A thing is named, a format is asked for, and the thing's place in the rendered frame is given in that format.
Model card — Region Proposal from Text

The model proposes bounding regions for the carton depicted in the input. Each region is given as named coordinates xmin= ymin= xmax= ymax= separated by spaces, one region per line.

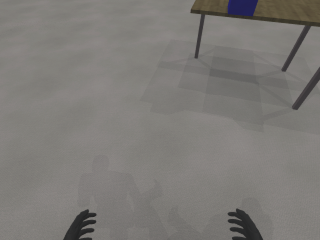
xmin=227 ymin=0 xmax=258 ymax=16

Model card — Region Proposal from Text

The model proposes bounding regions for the table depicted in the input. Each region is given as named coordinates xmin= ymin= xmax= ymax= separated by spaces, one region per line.
xmin=190 ymin=0 xmax=320 ymax=110

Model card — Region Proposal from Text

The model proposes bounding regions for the left robot hand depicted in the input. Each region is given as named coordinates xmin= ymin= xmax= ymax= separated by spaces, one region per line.
xmin=63 ymin=209 xmax=97 ymax=240

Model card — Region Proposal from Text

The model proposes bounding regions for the right robot hand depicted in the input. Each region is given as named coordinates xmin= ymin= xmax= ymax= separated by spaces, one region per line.
xmin=227 ymin=208 xmax=263 ymax=240

